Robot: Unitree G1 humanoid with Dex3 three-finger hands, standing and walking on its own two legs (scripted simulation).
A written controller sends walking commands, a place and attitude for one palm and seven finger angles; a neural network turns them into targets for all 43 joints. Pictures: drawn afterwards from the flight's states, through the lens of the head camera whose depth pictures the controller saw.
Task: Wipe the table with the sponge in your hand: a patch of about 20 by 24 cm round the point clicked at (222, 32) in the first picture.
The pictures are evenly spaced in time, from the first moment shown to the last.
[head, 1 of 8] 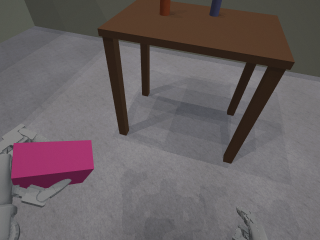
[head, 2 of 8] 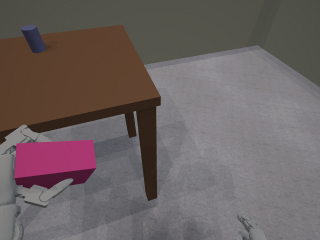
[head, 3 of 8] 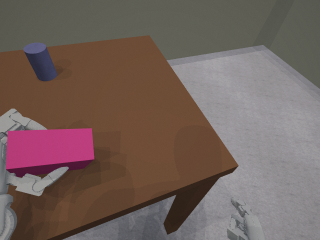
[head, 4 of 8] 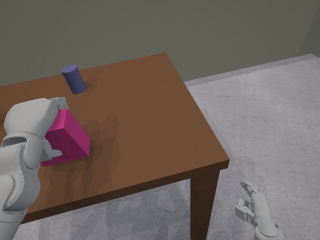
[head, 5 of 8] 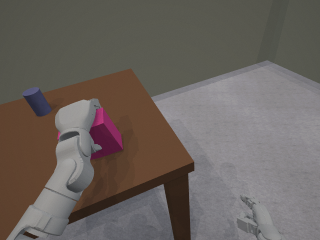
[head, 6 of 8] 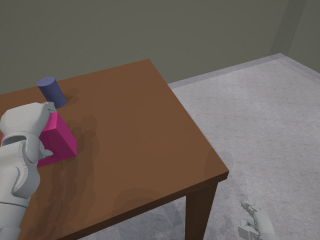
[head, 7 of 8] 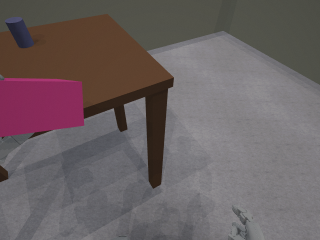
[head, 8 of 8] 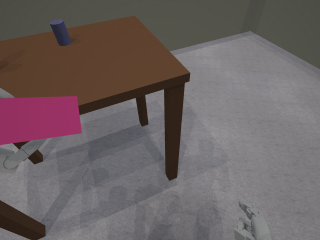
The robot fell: no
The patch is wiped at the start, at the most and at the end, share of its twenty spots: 0.00 1.00 1.00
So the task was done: yes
